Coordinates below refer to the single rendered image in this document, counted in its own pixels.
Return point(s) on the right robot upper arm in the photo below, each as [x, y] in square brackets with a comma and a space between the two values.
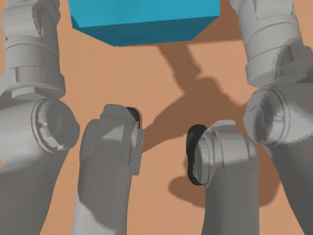
[280, 117]

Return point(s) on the left robot upper arm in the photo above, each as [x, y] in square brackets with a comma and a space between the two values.
[35, 138]

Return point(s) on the left robot forearm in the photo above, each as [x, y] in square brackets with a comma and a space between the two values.
[32, 54]

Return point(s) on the robot right thigh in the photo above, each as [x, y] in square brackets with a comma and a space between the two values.
[231, 187]

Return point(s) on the left robot foot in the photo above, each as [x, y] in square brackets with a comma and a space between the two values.
[135, 114]

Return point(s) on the carton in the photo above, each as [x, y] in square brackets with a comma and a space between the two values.
[137, 22]

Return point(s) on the right robot forearm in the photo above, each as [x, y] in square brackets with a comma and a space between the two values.
[274, 48]

